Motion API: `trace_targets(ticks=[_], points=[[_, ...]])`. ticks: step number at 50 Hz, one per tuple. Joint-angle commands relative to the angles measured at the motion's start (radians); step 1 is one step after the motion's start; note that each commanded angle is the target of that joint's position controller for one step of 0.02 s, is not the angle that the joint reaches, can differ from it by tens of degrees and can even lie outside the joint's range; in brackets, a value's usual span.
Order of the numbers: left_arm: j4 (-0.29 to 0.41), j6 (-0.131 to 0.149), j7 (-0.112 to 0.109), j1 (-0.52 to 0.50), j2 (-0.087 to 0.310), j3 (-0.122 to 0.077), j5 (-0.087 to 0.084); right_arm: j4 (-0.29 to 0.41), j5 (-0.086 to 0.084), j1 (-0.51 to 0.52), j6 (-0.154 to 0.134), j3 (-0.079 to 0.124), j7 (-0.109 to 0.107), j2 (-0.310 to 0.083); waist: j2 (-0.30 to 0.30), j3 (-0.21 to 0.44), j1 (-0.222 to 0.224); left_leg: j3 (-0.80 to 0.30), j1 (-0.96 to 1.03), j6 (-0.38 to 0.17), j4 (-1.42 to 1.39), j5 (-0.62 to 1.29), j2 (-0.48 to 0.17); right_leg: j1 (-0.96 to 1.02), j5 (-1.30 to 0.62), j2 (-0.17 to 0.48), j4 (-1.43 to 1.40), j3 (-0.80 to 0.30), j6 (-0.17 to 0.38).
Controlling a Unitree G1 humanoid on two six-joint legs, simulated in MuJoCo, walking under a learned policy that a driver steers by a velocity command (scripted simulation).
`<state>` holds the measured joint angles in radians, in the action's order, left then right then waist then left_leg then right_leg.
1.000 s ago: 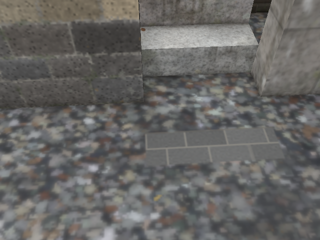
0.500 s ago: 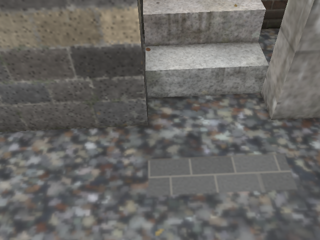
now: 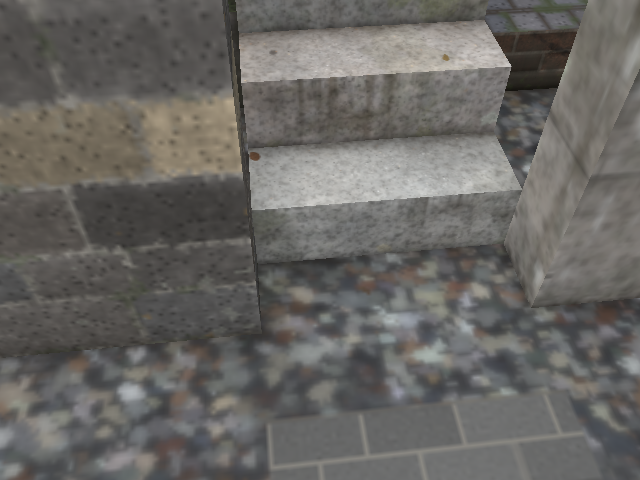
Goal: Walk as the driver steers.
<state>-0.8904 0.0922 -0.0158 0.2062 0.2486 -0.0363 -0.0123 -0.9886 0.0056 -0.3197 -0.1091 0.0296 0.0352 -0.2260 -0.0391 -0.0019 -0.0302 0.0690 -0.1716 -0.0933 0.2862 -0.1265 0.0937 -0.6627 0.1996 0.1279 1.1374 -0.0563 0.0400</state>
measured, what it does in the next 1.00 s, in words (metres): walks ahead: right foot, then left foot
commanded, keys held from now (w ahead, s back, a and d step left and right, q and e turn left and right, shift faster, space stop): w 1.00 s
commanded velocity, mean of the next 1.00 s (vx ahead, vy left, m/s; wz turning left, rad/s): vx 0.37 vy -0.01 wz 0.00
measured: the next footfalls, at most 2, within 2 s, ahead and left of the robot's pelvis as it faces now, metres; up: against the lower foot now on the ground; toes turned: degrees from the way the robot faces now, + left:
right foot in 0.30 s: +0.35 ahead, -0.17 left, +0.00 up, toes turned -1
left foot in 0.78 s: +0.55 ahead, -0.01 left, +0.00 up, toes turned +4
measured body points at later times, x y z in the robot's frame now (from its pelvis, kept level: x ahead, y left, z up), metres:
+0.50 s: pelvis +0.28 -0.09 +0.00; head +0.30 -0.10 +0.45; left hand +0.35 +0.18 -0.12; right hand +0.37 -0.36 -0.13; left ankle +0.27 +0.07 -0.65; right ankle +0.31 -0.17 -0.74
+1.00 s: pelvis +0.44 -0.08 -0.01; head +0.48 -0.06 +0.44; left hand +0.54 +0.19 -0.16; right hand +0.57 -0.34 -0.12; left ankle +0.54 +0.03 -0.74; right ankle +0.41 -0.23 -0.68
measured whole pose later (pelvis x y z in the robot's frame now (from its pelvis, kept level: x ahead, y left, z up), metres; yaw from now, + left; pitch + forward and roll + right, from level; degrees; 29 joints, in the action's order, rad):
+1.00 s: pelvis +0.44 -0.08 -0.01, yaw +1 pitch +1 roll -1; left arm -0.92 -0.05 -0.04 0.16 0.26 -0.04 0.00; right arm -0.90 0.03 -0.12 -0.05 0.02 -0.01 -0.25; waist -0.03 -0.06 -0.03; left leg 0.05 -0.39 -0.05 0.43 -0.07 -0.02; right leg -0.46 0.49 -0.01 1.05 -0.08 -0.08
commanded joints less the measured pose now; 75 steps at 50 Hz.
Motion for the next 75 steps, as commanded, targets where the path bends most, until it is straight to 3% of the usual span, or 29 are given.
trace_targets(ticks=[1,10,13,15,16,17,18,21,25,27,30,31,35,38,40,41,42,43,45,50,51,52,57,60,65,68,71,72,75], points=[[0.042,-0.003,-0.007,0.033,0.046,-0.013,0.012,0.055,-0.001,0.041,-0.018,0.021,-0.019,-0.132,0.074,-0.055,0.047,-0.206,-0.105,-0.17,-0.203,0.076,-0.28,-0.022,-0.162,0.042,-0.142,-0.002,-0.027],[0.149,0.022,0.039,-0.292,0.044,0.004,-0.009,0.011,-0.031,-0.112,0.017,0.036,-0.05,-0.192,0.088,-0.085,-0.052,-0.201,0.175,-0.108,-0.134,0.032,-0.347,-0.016,-0.22,-0.033,-0.608,0.034,-0.016],[0.147,0.037,0.052,-0.233,0.078,-0.005,-0.007,0.014,-0.028,-0.098,0.032,0.043,-0.052,-0.203,0.119,-0.048,-0.001,-0.192,0.23,-0.074,-0.027,0.213,-0.36,0.106,-0.12,-0.07,-0.66,0.063,0.028],[0.07,0.043,0.041,0.05,0.189,-0.054,-0.001,0.041,-0.002,-0.059,0.043,0.029,-0.048,-0.185,0.115,0.125,0.132,-0.11,0.1,-0.013,0.308,0.426,-0.258,0.523,-0.098,-0.09,-0.65,0.064,0.082],[0.037,0.043,0.037,0.223,0.287,-0.077,0.021,0.076,0.019,-0.117,0.037,-0.009,-0.043,-0.09,-0.096,0.304,0.151,-0.036,-0.268,0.053,0.7,0.174,-0.149,0.948,-0.098,0.134,-0.626,-0.252,0.197],[0.036,0.041,0.041,0.251,0.271,-0.071,0.024,0.07,0.006,-0.163,0.004,-0.029,-0.036,-0.032,-0.282,0.384,0.14,-0.105,-0.549,0.071,0.94,-0.422,-0.036,1.112,0.012,0.269,-0.786,-0.631,0.29],[0.042,0.043,0.033,0.219,0.202,-0.053,0.018,0.073,-0.028,-0.085,-0.021,0.0,-0.029,-0.149,-0.155,0.293,0.155,-0.179,-0.631,0.051,1.061,-0.389,-0.104,1.024,0.019,0.25,-0.822,-0.588,0.251],[0.066,0.039,0.037,0.011,0.125,-0.019,0.018,0.101,-0.009,0.012,-0.003,0.008,-0.033,-0.163,-0.014,0.085,0.042,-0.136,-0.517,0.061,0.957,-0.167,-0.225,0.61,-0.286,0.144,-0.898,-0.242,0.193],[0.036,0.037,0.055,-0.01,0.135,-0.016,0.023,0.121,-0.003,-0.026,0.048,0.004,-0.034,-0.113,-0.024,0.038,-0.024,-0.117,-0.434,0.099,0.863,-0.105,-0.244,0.465,-0.385,0.071,-0.968,-0.083,0.205],[0.027,0.016,0.035,0.014,0.161,-0.024,0.017,0.155,0.024,0.063,0.048,0.007,-0.042,-0.126,-0.015,0.022,-0.005,-0.115,-0.513,0.117,0.767,-0.003,-0.253,0.486,-0.372,0.072,-0.989,-0.07,0.211],[0.002,-0.004,0.021,0.079,0.163,-0.023,0.011,0.178,0.007,0.157,0.042,0.005,-0.042,-0.115,-0.003,0.002,0.038,-0.12,-0.562,0.114,0.574,0.125,-0.241,0.56,-0.286,0.068,-1.002,-0.057,0.181],[-0.041,-0.005,0.03,0.143,0.134,-0.016,0.014,0.193,0.067,0.192,0.062,-0.013,-0.011,-0.073,0.038,-0.031,0.04,-0.026,-0.465,0.105,0.476,0.156,-0.208,0.499,-0.247,0.028,-1.013,-0.008,0.159],[-0.066,-0.003,0.038,0.151,0.095,-0.004,0.031,0.19,0.044,0.233,0.071,-0.019,0.006,-0.063,-0.037,-0.088,0.039,-0.01,-0.341,0.062,0.307,0.192,-0.156,0.518,-0.488,0.013,-0.913,0.049,0.11],[-0.056,-0.004,0.031,0.121,0.124,-0.012,0.034,0.11,0.046,0.084,0.019,-0.004,-0.013,-0.102,-0.059,0.022,0.003,0.014,-0.152,0.03,0.195,0.144,-0.076,0.617,-0.72,0.005,-0.714,0.03,0.086],[-0.035,-0.002,0.017,0.124,0.092,0.004,0.014,0.075,0.076,-0.095,-0.024,0.017,-0.028,-0.179,0.07,0.175,-0.067,-0.18,0.155,-0.023,0.129,0.564,-0.298,0.51,-0.33,-0.064,-0.397,0.064,0.031],[-0.033,-0.003,0.02,0.222,0.025,0.027,0.021,0.126,0.071,0.023,-0.02,0.052,-0.043,-0.349,0.309,0.305,0.008,-0.455,0.421,-0.27,0.269,1.489,-0.569,0.238,0.301,-0.216,0.003,0.037,-0.075],[-0.066,-0.007,0.02,0.223,0.076,0.014,0.0,0.104,0.052,-0.06,-0.021,0.029,-0.036,-0.228,0.239,0.47,-0.056,-0.478,0.482,-0.332,0.249,1.542,-0.58,0.195,0.537,-0.234,0.122,-0.156,-0.098],[-0.034,-0.022,0.012,0.15,0.151,-0.005,-0.008,0.125,0.024,0.011,-0.023,0.037,-0.033,-0.246,0.188,0.383,-0.044,-0.425,0.401,-0.287,0.2,1.316,-0.542,0.13,0.511,-0.21,0.211,-0.161,-0.102],[-0.034,-0.096,-0.012,0.067,0.137,-0.015,0.01,0.158,-0.007,0.175,0.005,0.012,-0.05,-0.15,0.025,0.189,-0.004,-0.315,0.091,-0.197,0.102,0.768,-0.448,0.144,0.382,-0.142,0.152,-0.106,-0.117],[-0.029,-0.171,-0.031,0.115,0.044,-0.016,0.009,0.134,0.025,0.221,0.066,0.025,-0.062,-0.171,0.208,0.075,0.049,-0.193,-0.201,-0.144,-0.039,0.12,-0.332,0.321,0.244,-0.127,-0.171,0.017,-0.132],[-0.056,-0.167,0.0,0.186,-0.003,0.006,0.056,0.083,0.015,0.111,0.064,0.007,-0.042,-0.098,0.213,0.122,0.053,-0.177,-0.203,-0.12,-0.09,-0.175,-0.296,0.386,0.216,-0.132,-0.29,0.068,-0.109],[-0.023,-0.164,-0.013,0.08,0.034,-0.018,0.011,0.122,0.018,0.233,0.065,0.032,-0.058,-0.191,0.26,0.049,0.046,-0.195,-0.211,-0.11,-0.07,-0.13,-0.318,0.354,0.164,-0.111,-0.326,0.037,-0.11],[-0.035,-0.144,-0.013,0.082,0.085,-0.039,0.023,0.087,0.004,0.205,0.07,0.032,-0.08,-0.183,0.206,0.057,0.062,-0.224,-0.229,-0.022,-0.041,-0.362,-0.312,0.491,0.027,-0.125,-0.635,0.084,-0.029],[-0.009,-0.133,-0.005,0.017,0.146,-0.038,0.037,0.086,0.027,0.175,0.066,0.023,-0.076,-0.097,-0.203,0.018,0.007,-0.022,-0.2,0.119,0.26,-0.288,-0.1,0.3,0.166,0.096,-0.91,-0.202,0.131],[-0.006,-0.063,-0.001,-0.092,0.055,-0.002,0.025,0.003,0.033,0.132,0.065,0.028,-0.071,-0.093,-0.113,-0.007,-0.032,-0.093,-0.085,0.11,0.25,-0.083,-0.136,0.336,-0.091,0.015,-0.828,-0.072,0.056],[-0.049,-0.053,0.003,0.057,0.065,-0.004,0.02,-0.013,0.01,0.152,0.06,0.037,-0.068,-0.173,-0.006,0.022,0.057,-0.126,0.022,0.086,0.168,0.123,-0.185,0.374,-0.098,-0.049,-0.786,-0.043,-0.005],[-0.055,-0.066,-0.012,0.012,0.068,-0.006,0.009,-0.052,0.016,0.141,0.068,0.022,-0.06,-0.105,0.043,0.005,0.03,-0.105,-0.054,0.094,0.128,-0.004,-0.151,0.428,-0.039,-0.07,-0.769,0.005,0.002],[-0.074,-0.081,-0.004,0.077,0.086,-0.013,0.033,-0.07,0.015,0.065,0.084,0.01,-0.049,-0.049,0.033,0.073,0.035,-0.093,-0.068,0.076,0.149,-0.293,-0.118,0.485,0.308,-0.046,-0.821,-0.079,0.039],[-0.077,-0.099,-0.002,0.082,0.15,-0.038,0.029,-0.018,0.037,0.161,0.098,0.013,-0.035,-0.044,-0.099,-0.121,0.063,0.006,-0.273,0.06,0.33,-0.306,-0.061,0.462,0.64,0.103,-1.01,-0.304,0.127]])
